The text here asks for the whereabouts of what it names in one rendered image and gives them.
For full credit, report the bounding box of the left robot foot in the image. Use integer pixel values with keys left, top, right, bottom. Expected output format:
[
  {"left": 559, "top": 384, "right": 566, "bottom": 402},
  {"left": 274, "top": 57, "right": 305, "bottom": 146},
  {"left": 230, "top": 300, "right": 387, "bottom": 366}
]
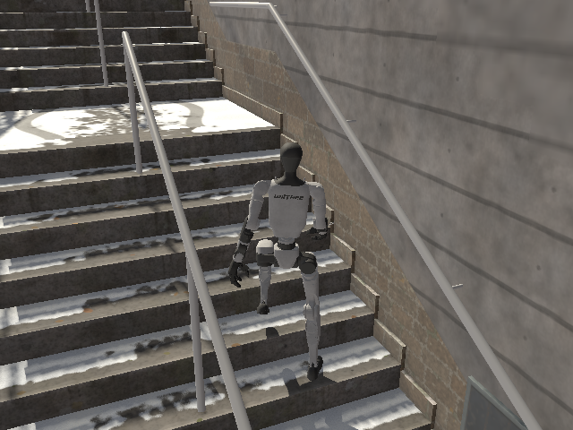
[{"left": 256, "top": 301, "right": 269, "bottom": 314}]

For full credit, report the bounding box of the left robot forearm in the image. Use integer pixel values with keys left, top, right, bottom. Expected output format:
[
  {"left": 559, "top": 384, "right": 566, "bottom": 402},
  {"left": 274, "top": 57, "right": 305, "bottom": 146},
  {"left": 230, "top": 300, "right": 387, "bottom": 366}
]
[{"left": 233, "top": 216, "right": 254, "bottom": 262}]

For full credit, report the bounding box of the robot right upper arm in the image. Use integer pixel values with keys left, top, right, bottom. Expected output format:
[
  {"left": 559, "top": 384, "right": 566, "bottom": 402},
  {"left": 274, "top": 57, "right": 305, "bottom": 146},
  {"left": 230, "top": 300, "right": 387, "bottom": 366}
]
[{"left": 308, "top": 182, "right": 326, "bottom": 229}]

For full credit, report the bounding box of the left robot hand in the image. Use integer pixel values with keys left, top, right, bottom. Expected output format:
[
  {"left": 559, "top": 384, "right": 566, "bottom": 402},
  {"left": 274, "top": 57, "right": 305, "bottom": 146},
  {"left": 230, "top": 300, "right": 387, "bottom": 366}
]
[{"left": 228, "top": 260, "right": 249, "bottom": 288}]

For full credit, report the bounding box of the right robot hand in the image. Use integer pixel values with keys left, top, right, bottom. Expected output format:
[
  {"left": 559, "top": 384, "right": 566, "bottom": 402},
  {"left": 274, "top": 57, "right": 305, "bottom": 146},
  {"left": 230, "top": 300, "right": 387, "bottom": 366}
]
[{"left": 306, "top": 227, "right": 327, "bottom": 240}]

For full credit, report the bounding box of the robot head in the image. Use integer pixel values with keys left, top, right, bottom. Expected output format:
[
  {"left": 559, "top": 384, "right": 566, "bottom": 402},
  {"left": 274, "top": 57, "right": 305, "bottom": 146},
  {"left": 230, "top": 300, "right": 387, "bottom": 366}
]
[{"left": 274, "top": 142, "right": 305, "bottom": 186}]

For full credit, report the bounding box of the robot left upper arm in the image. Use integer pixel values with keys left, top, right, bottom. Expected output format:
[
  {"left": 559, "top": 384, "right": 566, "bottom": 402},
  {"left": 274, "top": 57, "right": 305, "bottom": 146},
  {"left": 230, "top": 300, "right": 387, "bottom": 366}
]
[{"left": 245, "top": 180, "right": 271, "bottom": 230}]

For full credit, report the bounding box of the right robot forearm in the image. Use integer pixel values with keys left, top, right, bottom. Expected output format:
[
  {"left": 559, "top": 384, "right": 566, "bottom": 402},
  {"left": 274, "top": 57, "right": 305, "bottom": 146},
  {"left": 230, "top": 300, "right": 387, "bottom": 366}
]
[{"left": 317, "top": 216, "right": 328, "bottom": 235}]

